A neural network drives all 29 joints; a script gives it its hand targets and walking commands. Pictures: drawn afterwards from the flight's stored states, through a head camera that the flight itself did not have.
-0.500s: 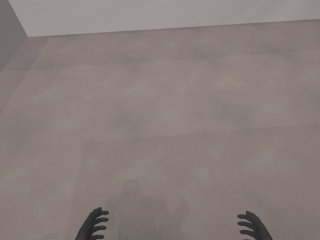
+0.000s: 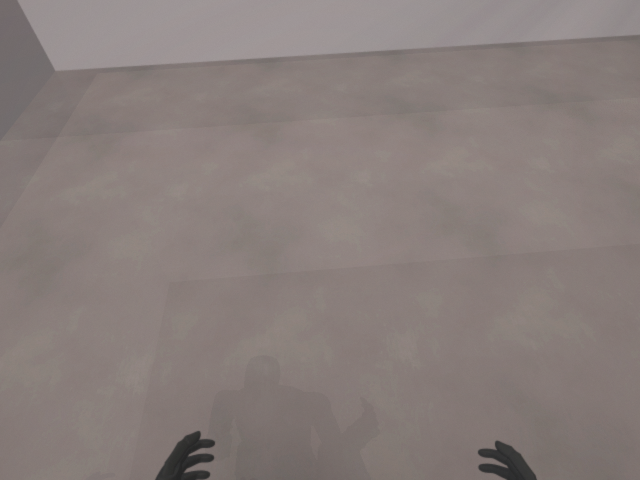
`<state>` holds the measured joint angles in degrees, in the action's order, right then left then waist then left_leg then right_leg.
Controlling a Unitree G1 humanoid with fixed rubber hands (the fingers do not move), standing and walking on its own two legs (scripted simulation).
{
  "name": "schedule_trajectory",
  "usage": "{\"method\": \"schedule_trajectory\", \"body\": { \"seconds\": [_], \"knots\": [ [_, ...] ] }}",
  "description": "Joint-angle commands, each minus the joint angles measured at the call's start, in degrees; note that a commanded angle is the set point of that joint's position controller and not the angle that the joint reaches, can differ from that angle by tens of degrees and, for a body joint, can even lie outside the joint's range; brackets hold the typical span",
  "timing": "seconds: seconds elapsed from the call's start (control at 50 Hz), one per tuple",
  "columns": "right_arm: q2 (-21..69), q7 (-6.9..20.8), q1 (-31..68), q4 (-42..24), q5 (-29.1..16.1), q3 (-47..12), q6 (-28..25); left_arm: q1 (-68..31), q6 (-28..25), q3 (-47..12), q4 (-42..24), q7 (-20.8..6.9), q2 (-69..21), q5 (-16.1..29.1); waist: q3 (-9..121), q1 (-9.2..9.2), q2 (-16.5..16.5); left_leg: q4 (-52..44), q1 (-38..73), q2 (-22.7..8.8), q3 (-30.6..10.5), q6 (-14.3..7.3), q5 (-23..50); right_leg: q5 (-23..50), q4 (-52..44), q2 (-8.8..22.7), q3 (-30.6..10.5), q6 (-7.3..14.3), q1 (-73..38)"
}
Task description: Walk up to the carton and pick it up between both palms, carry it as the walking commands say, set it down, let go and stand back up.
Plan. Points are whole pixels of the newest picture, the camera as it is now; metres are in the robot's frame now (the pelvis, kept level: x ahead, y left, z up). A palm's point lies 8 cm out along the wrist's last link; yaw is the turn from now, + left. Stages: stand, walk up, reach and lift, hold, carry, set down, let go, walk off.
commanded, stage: stand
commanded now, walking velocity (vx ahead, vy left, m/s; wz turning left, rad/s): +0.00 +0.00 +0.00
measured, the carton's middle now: out of the picture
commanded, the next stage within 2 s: walk up in 1.54 s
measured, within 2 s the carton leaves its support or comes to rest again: neither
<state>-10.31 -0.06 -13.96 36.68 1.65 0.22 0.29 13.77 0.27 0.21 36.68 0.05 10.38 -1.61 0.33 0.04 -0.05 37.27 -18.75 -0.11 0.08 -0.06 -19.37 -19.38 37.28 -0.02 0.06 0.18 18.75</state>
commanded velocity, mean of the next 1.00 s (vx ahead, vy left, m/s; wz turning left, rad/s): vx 0.00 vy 0.00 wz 0.00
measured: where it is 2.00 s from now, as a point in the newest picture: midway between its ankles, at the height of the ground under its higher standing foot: outside the picture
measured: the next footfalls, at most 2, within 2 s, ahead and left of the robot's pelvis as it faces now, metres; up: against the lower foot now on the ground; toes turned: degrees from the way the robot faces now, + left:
none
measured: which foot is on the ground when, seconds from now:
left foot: down 0.00-1.00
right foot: down 0.00-1.00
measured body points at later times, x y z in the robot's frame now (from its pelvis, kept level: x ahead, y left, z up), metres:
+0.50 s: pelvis +0.00 +0.00 +0.00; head +0.01 +0.00 +0.45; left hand +0.13 +0.23 -0.11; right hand +0.12 -0.23 -0.11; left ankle +0.00 +0.12 -0.72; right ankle +0.00 -0.12 -0.72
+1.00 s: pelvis +0.00 +0.00 +0.01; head +0.01 +0.00 +0.46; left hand +0.11 +0.23 -0.12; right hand +0.10 -0.23 -0.12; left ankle +0.00 +0.12 -0.72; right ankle +0.00 -0.12 -0.72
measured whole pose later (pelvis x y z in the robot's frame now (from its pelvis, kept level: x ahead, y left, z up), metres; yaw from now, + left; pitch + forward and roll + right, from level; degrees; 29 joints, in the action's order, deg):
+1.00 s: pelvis +0.00 +0.00 +0.01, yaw +0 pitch +0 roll +0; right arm -9.7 -0.8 -15.3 42.2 1.4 1.8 0.0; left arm 15.3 0.0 1.8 41.9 0.8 9.7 -1.4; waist -0.3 0.1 0.0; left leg 33.6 -16.4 -0.1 0.1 -0.1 -17.5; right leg -17.5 33.7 0.0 0.0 0.3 16.5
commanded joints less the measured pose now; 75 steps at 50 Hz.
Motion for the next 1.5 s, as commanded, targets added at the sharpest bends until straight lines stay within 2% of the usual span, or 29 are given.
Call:
{"method": "schedule_trajectory", "body": {
  "seconds": [0.0,0.94,1.22,1.48],
  "knots": [
    [-4.63,-0.13,0.65,-4.05,-0.01,1.36,-0.84,-0.71,-0.84,1.35,-4.03,0.12,4.63,0.01,2.04,-0.01,0.10,-6.49,0.62,-2.27,-3.11,-1.56,7.90,8.08,-6.56,2.39,-3.23,1.64,-0.54],
    [-4.21,-0.84,-1.81,2.07,-0.28,2.76,-1.01,1.98,-1.02,2.81,1.67,0.86,4.10,0.19,0.43,0.02,0.06,-9.44,2.50,-2.81,-3.81,-2.26,9.05,9.24,-9.49,2.92,-4.00,2.32,-2.29],
    [-4.29,-1.22,-2.95,6.47,-0.45,3.07,-1.06,3.12,-1.09,3.14,6.10,1.26,4.12,0.35,-0.62,0.02,0.07,-11.25,3.52,-3.09,-4.13,-2.47,9.35,9.45,-11.27,3.20,-4.36,2.51,-3.34],
    [-4.24,-1.67,-4.44,12.85,-0.67,3.19,-1.13,4.43,-1.13,3.26,12.80,1.70,4.05,0.60,-2.06,0.02,0.07,-13.76,5.14,-3.57,-4.38,-2.47,10.21,10.28,-13.75,3.64,-4.61,2.49,-5.07]
  ]
}}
